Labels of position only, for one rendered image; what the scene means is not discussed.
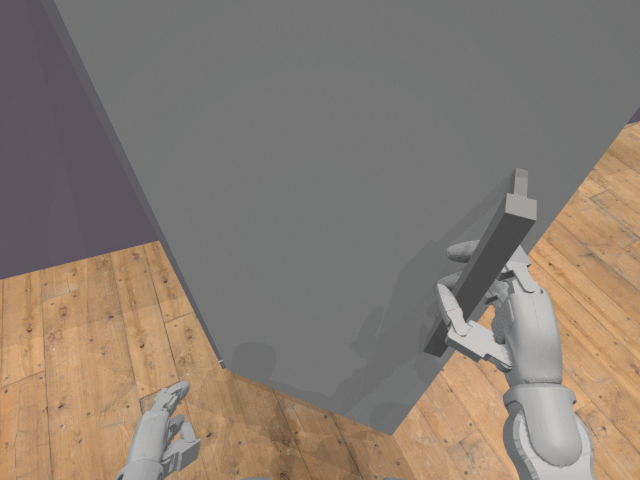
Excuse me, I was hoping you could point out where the left robot forearm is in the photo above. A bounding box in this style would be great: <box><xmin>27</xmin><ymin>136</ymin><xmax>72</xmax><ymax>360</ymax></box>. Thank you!
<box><xmin>115</xmin><ymin>460</ymin><xmax>164</xmax><ymax>480</ymax></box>

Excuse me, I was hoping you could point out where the handle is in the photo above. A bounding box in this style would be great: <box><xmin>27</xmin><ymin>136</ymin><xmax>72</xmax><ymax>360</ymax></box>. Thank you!
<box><xmin>423</xmin><ymin>168</ymin><xmax>537</xmax><ymax>358</ymax></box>

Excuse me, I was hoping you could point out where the fridge door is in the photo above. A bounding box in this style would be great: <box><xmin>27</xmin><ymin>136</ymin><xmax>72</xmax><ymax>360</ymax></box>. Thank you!
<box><xmin>54</xmin><ymin>0</ymin><xmax>640</xmax><ymax>436</ymax></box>

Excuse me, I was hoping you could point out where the right robot forearm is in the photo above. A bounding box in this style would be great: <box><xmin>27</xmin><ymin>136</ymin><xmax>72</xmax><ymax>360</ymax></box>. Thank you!
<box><xmin>503</xmin><ymin>383</ymin><xmax>596</xmax><ymax>480</ymax></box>

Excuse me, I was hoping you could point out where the robot left hand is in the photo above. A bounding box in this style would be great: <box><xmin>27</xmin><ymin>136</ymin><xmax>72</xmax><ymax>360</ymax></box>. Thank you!
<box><xmin>126</xmin><ymin>380</ymin><xmax>201</xmax><ymax>478</ymax></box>

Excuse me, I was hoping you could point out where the robot right hand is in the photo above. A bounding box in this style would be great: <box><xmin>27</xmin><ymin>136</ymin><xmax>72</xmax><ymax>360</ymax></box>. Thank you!
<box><xmin>436</xmin><ymin>240</ymin><xmax>563</xmax><ymax>388</ymax></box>

